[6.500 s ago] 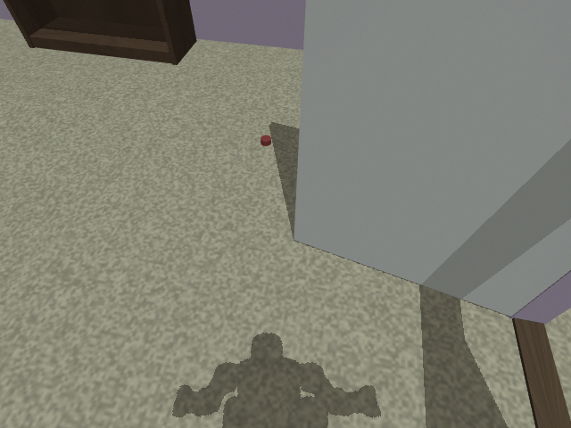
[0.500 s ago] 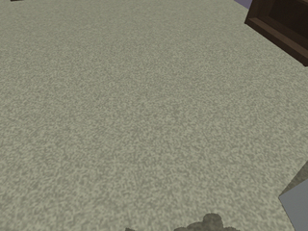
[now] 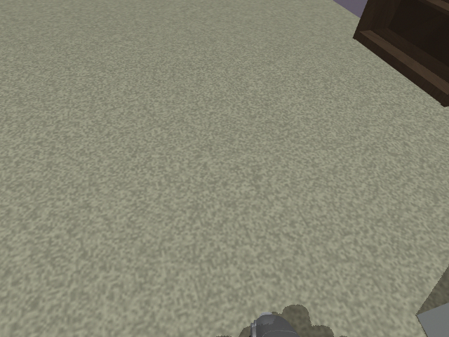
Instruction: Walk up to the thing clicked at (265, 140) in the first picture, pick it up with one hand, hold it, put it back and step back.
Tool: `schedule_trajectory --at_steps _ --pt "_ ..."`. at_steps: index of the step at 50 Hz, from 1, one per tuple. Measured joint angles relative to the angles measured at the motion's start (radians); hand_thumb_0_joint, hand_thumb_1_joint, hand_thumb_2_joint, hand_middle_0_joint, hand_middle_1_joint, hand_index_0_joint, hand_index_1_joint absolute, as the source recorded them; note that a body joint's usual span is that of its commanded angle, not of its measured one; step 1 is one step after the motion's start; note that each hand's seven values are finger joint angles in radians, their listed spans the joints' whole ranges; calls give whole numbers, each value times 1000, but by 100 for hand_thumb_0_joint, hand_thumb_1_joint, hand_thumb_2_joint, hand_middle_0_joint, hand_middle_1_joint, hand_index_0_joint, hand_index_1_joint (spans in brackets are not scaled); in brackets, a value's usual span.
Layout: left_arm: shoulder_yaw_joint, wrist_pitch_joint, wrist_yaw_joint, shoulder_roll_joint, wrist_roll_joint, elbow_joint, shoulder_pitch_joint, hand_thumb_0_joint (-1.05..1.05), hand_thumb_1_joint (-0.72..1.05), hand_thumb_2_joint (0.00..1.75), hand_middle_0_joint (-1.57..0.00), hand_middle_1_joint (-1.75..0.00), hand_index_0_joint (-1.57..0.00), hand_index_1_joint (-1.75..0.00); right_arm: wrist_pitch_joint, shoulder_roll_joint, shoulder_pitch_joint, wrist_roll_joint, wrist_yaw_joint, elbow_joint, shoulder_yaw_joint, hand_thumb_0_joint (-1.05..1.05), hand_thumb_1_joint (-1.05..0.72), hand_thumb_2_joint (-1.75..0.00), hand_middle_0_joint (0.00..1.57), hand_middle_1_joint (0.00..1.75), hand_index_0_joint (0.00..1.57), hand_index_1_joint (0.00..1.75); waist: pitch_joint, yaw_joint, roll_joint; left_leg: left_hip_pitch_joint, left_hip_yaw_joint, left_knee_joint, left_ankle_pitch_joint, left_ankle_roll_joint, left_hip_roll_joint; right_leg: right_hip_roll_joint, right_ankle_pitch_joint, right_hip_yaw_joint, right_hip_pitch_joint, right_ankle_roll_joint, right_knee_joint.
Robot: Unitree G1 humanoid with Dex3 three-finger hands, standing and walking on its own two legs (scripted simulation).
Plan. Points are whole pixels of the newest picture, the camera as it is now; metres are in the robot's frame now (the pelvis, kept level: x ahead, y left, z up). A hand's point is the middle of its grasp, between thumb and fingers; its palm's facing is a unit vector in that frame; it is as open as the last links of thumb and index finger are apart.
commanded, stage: walk up
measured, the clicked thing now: out of the picture +0.76 -1.35 -0.76
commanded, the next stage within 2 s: none
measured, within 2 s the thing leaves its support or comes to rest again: neither
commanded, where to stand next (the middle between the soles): +0.65 -0.05 m, yaw +0 degrees
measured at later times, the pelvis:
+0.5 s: pelvis +0.22 -0.04 +0.00, yaw +1 degrees
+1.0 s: pelvis +0.42 -0.07 -0.02, yaw +0 degrees
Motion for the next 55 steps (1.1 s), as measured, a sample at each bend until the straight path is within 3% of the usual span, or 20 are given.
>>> schedule_trajectory --at_steps 4,7,9,11,13,17,23,28,29,32,34,37,42,48,50,52,55 --pt "-1 -4 -9 -11 3 -21 -25 1 90 89 -20 -30 -20 -30 3 -13 19 3 0 -16 2 1 -90 -90 21 30 21 30 3 -10 29 54 7 6 -60 -26 11 -20 64 -28 24 -15 -143" --pt "4 -19 -4 -13 3 -41 -43 1 90 89 -21 -30 -20 -30 14 -25 34 6 -6 -28 3 1 -90 -90 21 30 21 30 -2 -17 59 59 0 104 -156 -47 39 2 95 -58 89 -31 -216" --pt "11 -41 11 -26 3 -63 -64 1 90 89 -21 -30 -20 -30 27 -31 27 12 -16 -26 5 1 -90 -90 21 30 21 30 14 -13 99 -12 -43 321 -206 -15 72 29 75 -87 99 -27 -161" --pt "6 -55 21 -37 -9 -91 -71 1 90 89 -21 -30 -20 -30 40 -30 9 15 -21 -22 14 1 -90 -90 20 30 20 30 21 1 102 -121 -88 568 -221 7 36 30 29 -90 119 -34 -138" --pt "-5 -60 29 -53 -18 -111 -65 1 90 89 -21 -30 -20 -30 40 -36 -8 22 -19 -21 19 1 -90 -90 20 30 20 30 23 12 112 -216 -104 693 -182 20 19 33 17 -95 163 -41 -172" --pt "-17 -65 37 -64 -21 -127 -24 1 90 89 -21 -30 -20 -30 30 -43 -31 17 -4 -43 18 1 -91 -90 20 30 20 30 10 22 124 -350 -101 642 -88 9 44 52 16 -105 248 -43 -264" --pt "-15 -62 33 -41 -10 -140 36 1 90 89 -21 -30 -20 -30 32 -40 -50 2 19 -57 7 1 -91 -90 20 30 20 30 10 40 99 -410 -74 343 16 -15 81 66 -32 -118 343 -38 -323" --pt "-17 -49 31 -14 -10 -140 85 1 90 89 -21 -30 -20 -30 19 -42 -54 0 22 -63 1 1 -91 -90 20 30 20 30 6 54 68 -334 -33 156 91 5 54 54 -155 -123 387 -7 -240" --pt "-18 -45 35 -8 -11 -137 94 1 90 89 -21 -30 -20 -30 11 -40 -60 -4 18 -67 -1 1 -90 -90 20 30 20 30 8 54 50 -323 -25 161 142 11 40 37 -192 -114 375 -16 -175" --pt "-22 -20 51 -7 -17 -106 87 1 90 89 -21 -30 -20 -30 -6 -26 -74 2 6 -97 1 1 -90 -90 20 30 20 30 17 36 25 -318 -11 238 73 16 30 60 -231 -31 246 -47 155" --pt "-27 -16 53 1 -20 -93 80 1 90 89 -21 -30 -20 -30 -8 -11 -74 14 -1 -113 12 1 -90 -90 20 30 20 30 20 24 6 -279 -3 213 55 15 28 72 -195 -1 161 -53 277" --pt "-25 -23 46 6 -22 -90 70 1 90 89 -21 -30 -20 -30 -11 -1 -58 20 -6 -123 26 1 -90 -90 20 30 20 30 19 16 -11 -216 7 153 53 9 24 43 -135 2 73 -40 252" --pt "-18 -22 24 -2 -10 -93 52 1 90 89 -21 -30 -20 -30 -5 -17 -21 12 -2 -125 28 1 -90 -90 21 30 21 30 14 4 9 -137 15 108 17 7 28 -13 -73 -22 17 -14 46" --pt "-4 -41 16 -3 -2 -93 34 1 90 89 -21 -30 -20 -30 18 -50 27 14 4 -113 20 1 -90 -90 21 30 21 30 -7 -12 56 -93 4 183 -99 -24 54 -2 31 -57 90 -23 -184" --pt "3 -60 28 -11 1 -99 25 1 90 89 -21 -30 -20 -30 33 -61 33 15 -3 -99 16 1 -90 -90 20 30 21 30 -6 -9 100 -129 -34 326 -174 0 83 27 55 -84 105 -19 -155" --pt "-1 -72 36 -18 -4 -114 19 1 90 89 -21 -30 -20 -30 52 -57 20 14 -12 -76 19 1 -90 -90 20 30 20 30 -5 5 108 -206 -76 521 -220 11 50 28 11 -91 116 -27 -129" --pt "-15 -76 46 -36 -16 -129 21 1 90 89 -21 -30 -20 -30 54 -59 -1 22 -11 -62 25 1 -91 -90 20 30 20 30 2 22 126 -307 -94 639 -172 15 28 33 4 -100 172 -35 -183"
